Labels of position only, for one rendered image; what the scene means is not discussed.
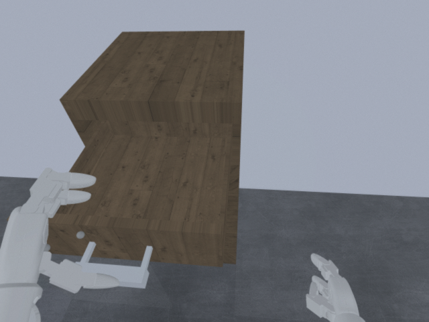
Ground cabinet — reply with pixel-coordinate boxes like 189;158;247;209
60;31;245;264

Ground drawer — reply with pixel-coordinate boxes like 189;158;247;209
7;121;233;267

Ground robot left forearm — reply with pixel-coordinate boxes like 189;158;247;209
0;283;43;322

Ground left robot hand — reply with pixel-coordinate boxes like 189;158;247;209
0;168;120;294

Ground handle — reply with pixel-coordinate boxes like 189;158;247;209
75;241;153;288

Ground right robot hand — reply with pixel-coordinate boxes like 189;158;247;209
306;254;359;322

